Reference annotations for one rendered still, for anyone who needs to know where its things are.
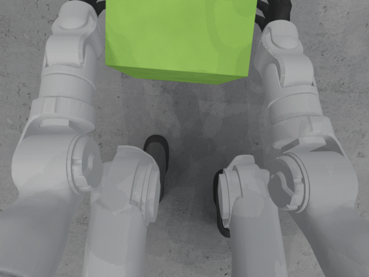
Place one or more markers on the left robot hand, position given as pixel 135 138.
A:
pixel 98 7

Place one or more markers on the left robot forearm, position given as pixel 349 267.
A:
pixel 68 80

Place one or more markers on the right robot hand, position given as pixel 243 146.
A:
pixel 273 10

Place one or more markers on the robot right foot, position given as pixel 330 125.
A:
pixel 224 231

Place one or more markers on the left robot upper arm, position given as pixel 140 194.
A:
pixel 52 173

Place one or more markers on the right robot upper arm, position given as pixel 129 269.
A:
pixel 319 190

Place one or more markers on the carton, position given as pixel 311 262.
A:
pixel 193 41

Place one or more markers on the right robot shin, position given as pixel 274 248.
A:
pixel 247 159

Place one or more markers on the right robot forearm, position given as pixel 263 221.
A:
pixel 292 98

